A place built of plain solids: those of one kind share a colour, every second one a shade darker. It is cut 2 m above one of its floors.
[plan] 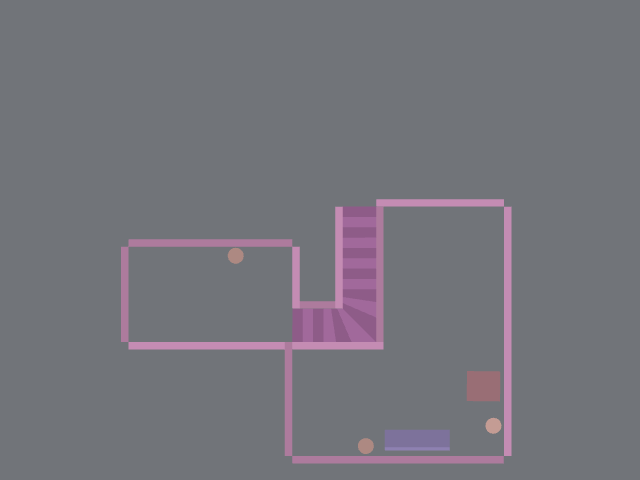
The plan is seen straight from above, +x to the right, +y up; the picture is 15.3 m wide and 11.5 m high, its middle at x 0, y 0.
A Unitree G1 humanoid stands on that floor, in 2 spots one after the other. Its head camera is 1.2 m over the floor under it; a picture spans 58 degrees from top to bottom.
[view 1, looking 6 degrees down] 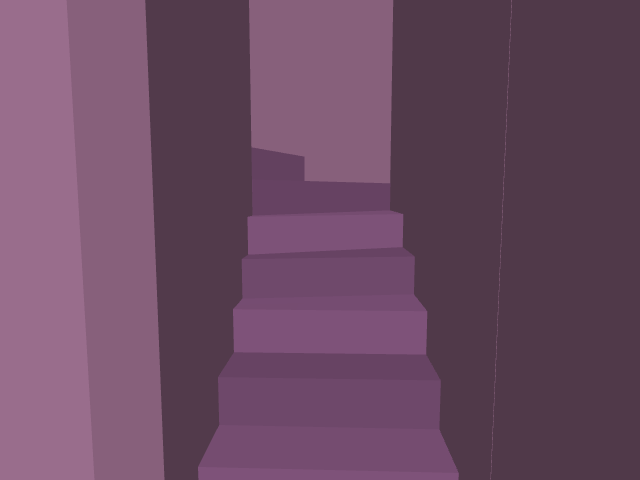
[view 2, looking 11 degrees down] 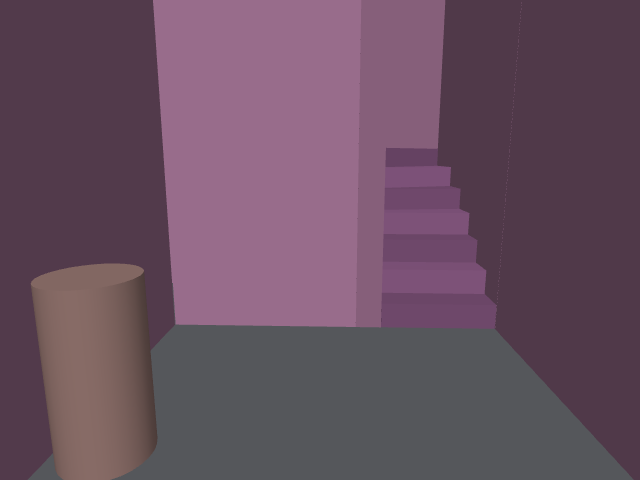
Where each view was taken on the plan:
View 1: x -1.66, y -2.07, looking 2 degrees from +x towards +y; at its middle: tread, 2.23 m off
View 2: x -3.59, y -1.31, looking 2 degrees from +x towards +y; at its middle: wall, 2.98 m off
